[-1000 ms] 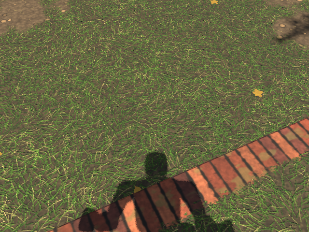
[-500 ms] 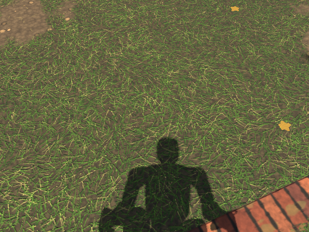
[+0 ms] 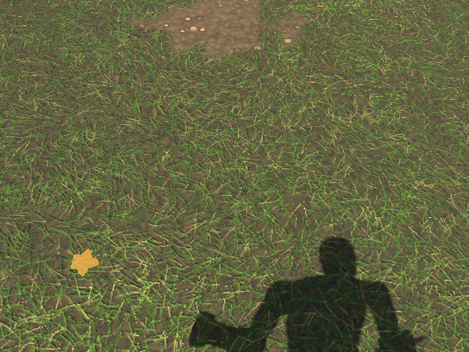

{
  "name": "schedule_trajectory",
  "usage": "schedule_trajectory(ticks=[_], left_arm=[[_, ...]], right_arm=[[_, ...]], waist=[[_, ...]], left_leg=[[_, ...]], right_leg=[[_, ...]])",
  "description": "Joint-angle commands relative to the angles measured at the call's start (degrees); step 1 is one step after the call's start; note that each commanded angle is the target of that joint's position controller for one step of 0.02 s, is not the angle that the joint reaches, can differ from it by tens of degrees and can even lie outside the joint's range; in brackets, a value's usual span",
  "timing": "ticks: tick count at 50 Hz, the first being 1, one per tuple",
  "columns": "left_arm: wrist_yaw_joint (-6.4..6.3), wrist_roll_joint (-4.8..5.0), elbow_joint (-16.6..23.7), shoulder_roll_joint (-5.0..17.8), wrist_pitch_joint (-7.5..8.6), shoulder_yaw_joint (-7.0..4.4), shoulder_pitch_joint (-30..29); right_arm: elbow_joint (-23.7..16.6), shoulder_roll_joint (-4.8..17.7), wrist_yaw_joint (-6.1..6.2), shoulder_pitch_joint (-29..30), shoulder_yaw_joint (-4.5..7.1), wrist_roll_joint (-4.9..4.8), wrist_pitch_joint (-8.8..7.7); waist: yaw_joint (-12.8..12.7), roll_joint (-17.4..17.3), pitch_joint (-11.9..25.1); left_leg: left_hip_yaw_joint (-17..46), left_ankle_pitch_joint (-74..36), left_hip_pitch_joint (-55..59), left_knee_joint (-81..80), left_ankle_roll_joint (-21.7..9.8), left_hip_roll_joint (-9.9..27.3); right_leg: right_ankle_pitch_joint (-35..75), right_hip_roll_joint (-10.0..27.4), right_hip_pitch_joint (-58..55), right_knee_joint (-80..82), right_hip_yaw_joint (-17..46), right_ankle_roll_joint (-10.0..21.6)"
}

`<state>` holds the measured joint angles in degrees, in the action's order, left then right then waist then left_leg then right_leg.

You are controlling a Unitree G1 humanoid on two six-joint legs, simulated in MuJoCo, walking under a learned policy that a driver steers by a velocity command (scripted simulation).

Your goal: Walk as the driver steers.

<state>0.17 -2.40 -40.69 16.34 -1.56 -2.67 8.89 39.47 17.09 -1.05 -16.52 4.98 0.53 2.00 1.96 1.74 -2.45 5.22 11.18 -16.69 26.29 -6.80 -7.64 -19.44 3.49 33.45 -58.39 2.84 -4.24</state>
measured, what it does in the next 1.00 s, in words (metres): walks ahead, turning right: right foot, then left foot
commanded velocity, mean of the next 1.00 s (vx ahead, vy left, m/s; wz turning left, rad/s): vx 0.86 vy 0.00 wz -0.23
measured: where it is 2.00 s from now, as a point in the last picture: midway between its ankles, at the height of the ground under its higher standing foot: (286, 99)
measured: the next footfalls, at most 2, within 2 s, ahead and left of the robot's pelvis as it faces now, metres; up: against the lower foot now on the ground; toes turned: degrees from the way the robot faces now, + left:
right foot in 0.26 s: +0.23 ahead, -0.13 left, +0.00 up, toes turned +16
left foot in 0.66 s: +0.52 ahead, +0.14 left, +0.00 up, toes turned -3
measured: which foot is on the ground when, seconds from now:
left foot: down 0.00-0.26, up 0.28-0.64, down 0.66-1.00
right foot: up 0.00-0.24, down 0.26-0.66, up 0.68-1.00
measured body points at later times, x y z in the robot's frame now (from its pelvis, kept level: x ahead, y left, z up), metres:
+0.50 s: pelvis +0.25 -0.03 +0.01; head +0.27 -0.05 +0.46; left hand +0.16 +0.24 -0.10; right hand +0.51 -0.23 -0.08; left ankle +0.29 +0.12 -0.68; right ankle +0.19 -0.14 -0.74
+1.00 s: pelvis +0.64 +0.00 -0.02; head +0.67 -0.02 +0.43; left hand +0.96 +0.17 -0.07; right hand +0.51 -0.27 -0.14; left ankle +0.48 +0.15 -0.74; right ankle +0.80 -0.14 -0.68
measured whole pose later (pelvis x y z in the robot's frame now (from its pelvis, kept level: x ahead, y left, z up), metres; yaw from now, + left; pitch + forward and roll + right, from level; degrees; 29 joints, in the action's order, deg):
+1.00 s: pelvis +0.64 +0.00 -0.02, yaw -17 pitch +2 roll +2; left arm 5.7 -1.7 -36.3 20.1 0.0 -3.2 -0.7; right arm 50.0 19.0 0.5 -28.2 3.5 1.4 -5.9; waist 4.0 1.6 -0.8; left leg -14.2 23.1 10.3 11.1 2.1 -0.9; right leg -1.9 4.1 47.3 -53.6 -5.0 6.6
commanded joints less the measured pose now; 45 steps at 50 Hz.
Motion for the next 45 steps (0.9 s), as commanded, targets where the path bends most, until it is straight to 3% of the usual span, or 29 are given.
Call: schedule_trajectory(ticks=[1,5,8,10,11,12,13,14,15,16,17,19,21,23,26,28,30,31,32,33,34,35,36,37,38,39,40,42,45], left_arm=[[0.45,-0.11,4.86,5.29,1.10,-1.16,-4.96],[0.82,0.44,5.99,5.02,2.83,-0.69,-9.65],[0.84,1.13,6.27,4.89,3.67,-0.41,-9.62],[0.58,1.54,5.62,4.87,4.26,-0.47,-6.12],[0.29,1.43,4.56,5.05,4.63,-0.73,-2.16],[-0.16,0.87,2.75,6.36,5.15,-1.31,3.76],[-0.79,-0.14,1.02,9.96,5.93,-2.40,12.17],[-0.86,-1.39,0.22,17.57,6.00,-4.31,17.37],[0.15,-0.67,-0.32,14.34,5.74,-4.09,15.45],[0.78,0.47,0.33,10.87,5.53,-3.26,12.76],[1.29,0.98,0.39,8.95,5.65,-2.76,11.88],[1.45,1.64,-1.12,7.49,6.22,-2.08,13.67],[1.10,2.25,-2.74,7.08,6.63,-2.14,15.99],[0.57,2.30,-3.60,7.49,6.55,-2.56,17.63],[0.38,2.13,-4.27,8.31,6.29,-3.27,18.23],[0.49,2.36,-5.15,8.69,6.17,-3.57,19.30],[0.45,2.65,-5.73,9.16,6.09,-3.77,19.02],[0.47,2.75,-5.79,10.06,6.17,-3.99,18.37],[0.64,3.00,-5.71,11.17,6.39,-4.28,17.26],[1.14,3.37,-5.07,11.61,6.89,-4.47,15.49],[1.09,3.38,-3.33,7.04,7.82,-3.24,14.30],[0.82,5.15,-0.92,1.71,7.22,-1.68,18.15],[0.41,3.58,-1.61,4.90,5.91,-1.85,14.60],[0.94,2.15,-1.55,5.87,5.26,-2.19,10.74],[1.68,1.51,-1.72,4.91,4.81,-2.02,9.15],[2.39,0.88,-1.64,3.97,4.10,-1.95,7.90],[3.02,0.57,-1.04,2.91,3.23,-1.67,7.52],[3.82,0.52,1.08,1.52,1.91,-1.10,3.27],[4.93,0.49,4.92,1.49,1.64,-0.30,-2.95]], right_arm=[[-4.40,10.45,-0.16,-1.35,2.85,0.38,-1.22],[-3.87,11.26,-0.20,-3.65,3.04,0.48,-2.38],[-4.00,9.98,-0.67,-2.59,2.35,0.42,-3.33],[-4.24,9.10,-0.93,-0.42,1.70,0.19,-3.94],[-4.08,8.73,-0.83,0.49,1.39,0.14,-4.09],[-3.74,7.38,-0.64,0.53,0.74,0.38,-4.49],[-4.42,4.79,-0.52,2.13,-0.36,0.24,-5.39],[-7.17,1.15,-0.44,2.04,-1.52,-1.35,-6.20],[-6.55,3.70,0.35,2.93,-1.69,-0.10,-6.01],[-5.94,5.24,0.11,4.22,-1.49,1.24,-5.90],[-5.60,6.48,-0.51,5.12,-1.40,2.47,-6.05],[-6.74,6.13,-1.32,8.08,-1.74,4.00,-6.03],[-8.02,4.89,-1.67,11.18,-2.65,3.85,-5.76],[-9.42,4.02,-1.94,15.10,-3.46,3.15,-5.71],[-11.37,2.36,-2.47,21.57,-4.78,2.25,-6.05],[-12.11,2.19,-2.33,23.92,-5.07,1.75,-6.26],[-11.71,3.10,-1.65,21.96,-4.71,1.36,-6.52],[-10.58,4.51,-0.99,18.33,-4.08,1.32,-6.68],[-8.15,6.40,-0.05,11.01,-3.06,1.60,-6.88],[-5.76,9.29,1.26,1.41,-1.66,2.14,-7.09],[-4.73,13.93,2.71,-11.01,0.11,3.14,-7.13],[-4.46,16.90,2.74,-9.90,0.56,4.08,-6.47],[-4.77,12.03,2.80,-3.87,0.10,3.32,-5.98],[-4.70,7.40,2.55,-1.43,-0.98,2.79,-6.04],[-3.57,5.51,2.17,-1.10,-1.43,2.83,-6.28],[-2.54,4.52,2.18,-1.10,-1.73,2.73,-6.56],[-1.23,3.93,2.09,-1.75,-1.91,2.19,-7.12],[0.99,2.60,1.37,-3.07,-2.08,0.82,-8.21],[2.76,2.42,1.05,-2.28,-2.14,0.68,-9.21]], waist=[[1.37,-7.09,4.23],[2.95,-6.86,2.65],[2.52,-8.49,1.57],[0.09,-8.43,1.22],[-2.47,-7.10,1.27],[-5.13,-4.94,2.47],[-9.39,1.21,5.09],[-9.67,16.46,8.32],[-7.88,9.09,3.43],[-5.95,2.63,0.90],[-5.02,0.38,1.74],[-4.59,3.54,0.42],[-4.98,5.15,-1.39],[-5.52,4.13,-2.01],[-6.94,4.60,-2.19],[-7.48,5.43,-1.65],[-5.73,5.47,0.08],[-3.68,4.80,2.39],[0.16,2.44,6.61],[5.24,-0.09,12.05],[10.36,-6.86,20.77],[6.11,-19.14,25.58],[4.12,-13.49,16.08],[3.69,-7.99,9.76],[2.55,-5.17,5.57],[1.42,-5.50,2.77],[0.21,-8.21,0.92],[-0.74,-8.08,-1.81],[-2.78,-7.47,-3.51]], left_leg=[[25.22,22.59,8.63,-14.51,-8.94,14.87],[27.31,20.64,9.36,-12.53,-8.68,13.66],[26.19,17.97,5.14,-11.42,-7.78,13.02],[25.92,17.42,-1.65,-11.22,-6.32,12.74],[25.12,17.30,-5.32,-9.32,-5.28,11.96],[22.67,16.06,-8.45,-4.30,-4.08,10.19],[16.79,12.39,-14.02,9.34,-1.97,6.33],[5.34,15.53,-25.13,28.20,1.18,-2.37],[5.60,14.76,-32.82,37.10,1.07,-0.28],[4.59,9.89,-33.95,40.55,1.46,3.23],[2.25,6.60,-32.32,39.87,2.31,6.10],[0.16,4.60,-29.19,35.00,4.45,8.77],[-1.52,3.11,-27.79,31.11,6.56,9.26],[-3.02,1.55,-27.40,25.46,8.17,9.29],[-5.38,-1.83,-20.47,14.58,9.34,7.32],[-6.18,-3.94,-14.22,9.67,9.25,6.04],[-5.76,-5.18,-5.23,5.82,8.38,5.26],[-5.88,-3.60,2.22,4.14,7.48,4.33],[-6.04,-2.65,12.88,2.49,6.29,3.59],[-3.37,-0.24,26.97,3.52,4.66,7.55],[11.35,21.86,40.01,0.81,2.31,22.44],[38.53,42.68,43.65,-10.13,-1.11,35.30],[39.02,41.47,34.29,-11.31,-1.54,33.28],[29.04,32.48,27.87,-10.81,-1.02,30.38],[21.21,21.69,22.54,-12.22,-0.96,28.02],[15.18,15.76,18.71,-13.80,0.03,25.54],[11.12,11.86,16.32,-14.87,0.29,24.88],[4.33,3.18,15.14,-16.81,1.03,24.20],[-6.44,-10.16,12.97,-19.04,2.01,22.50]], right_leg=[[3.43,-1.04,6.57,7.30,1.52,-0.27],[5.29,-2.85,4.51,16.92,2.37,-0.36],[6.40,-3.22,-2.95,22.66,0.65,0.67],[8.02,-3.34,-14.61,26.80,-0.57,2.37],[9.26,-3.48,-22.03,29.70,-1.42,3.39],[6.55,-3.68,-29.66,30.54,-1.84,4.44],[-2.72,2.43,-38.73,33.96,6.21,6.55],[-26.27,15.25,-45.89,46.10,35.13,12.51],[-29.99,17.98,-42.43,48.47,46.75,15.13],[-26.56,15.56,-39.87,46.35,40.95,15.53],[-21.96,12.45,-37.99,45.33,34.63,15.06],[-15.71,7.28,-33.23,48.12,28.47,15.16],[-8.08,4.87,-30.54,50.08,25.86,16.54],[-1.65,4.24,-29.32,51.06,24.28,17.81],[6.15,2.20,-25.28,51.05,21.53,17.50],[13.15,2.41,-23.65,49.93,21.17,17.11],[22.91,3.38,-22.42,46.76,21.02,15.62],[31.53,3.06,-21.34,42.45,20.02,14.36],[39.71,0.89,-19.44,33.39,17.73,12.84],[37.71,-2.17,-12.19,19.94,15.42,11.48],[17.36,-5.44,-3.66,1.76,10.92,11.14],[-10.24,-8.98,8.59,-12.54,5.54,10.56],[-3.24,-4.07,13.41,-17.45,3.55,11.00],[0.68,-1.91,13.60,-16.53,2.29,10.92],[2.46,-0.12,12.59,-15.14,1.93,10.37],[2.92,0.89,11.86,-14.23,1.54,9.94],[3.07,1.99,12.00,-13.62,1.45,9.40],[4.73,3.31,15.23,-13.49,0.89,9.14],[12.49,3.50,16.50,-9.94,-0.74,9.02]])
Velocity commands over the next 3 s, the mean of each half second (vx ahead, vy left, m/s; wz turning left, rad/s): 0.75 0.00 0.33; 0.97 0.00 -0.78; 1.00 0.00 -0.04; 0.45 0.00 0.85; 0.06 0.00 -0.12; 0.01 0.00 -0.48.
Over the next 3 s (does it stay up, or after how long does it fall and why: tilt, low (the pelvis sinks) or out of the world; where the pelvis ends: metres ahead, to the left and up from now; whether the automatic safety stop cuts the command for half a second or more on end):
stays up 1.48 -0.32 0.00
